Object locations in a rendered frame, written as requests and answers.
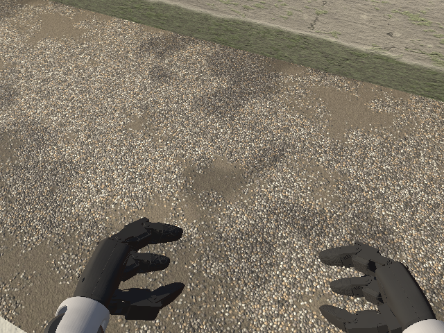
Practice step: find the right robot hand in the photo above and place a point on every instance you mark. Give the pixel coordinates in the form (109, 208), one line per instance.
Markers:
(387, 284)

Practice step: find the robot right forearm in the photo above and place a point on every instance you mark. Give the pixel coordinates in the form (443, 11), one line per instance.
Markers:
(426, 326)

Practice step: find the left robot hand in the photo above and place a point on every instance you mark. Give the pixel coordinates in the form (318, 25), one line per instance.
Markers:
(115, 259)

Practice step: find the robot left forearm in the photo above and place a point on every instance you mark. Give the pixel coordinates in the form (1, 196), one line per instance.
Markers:
(79, 315)

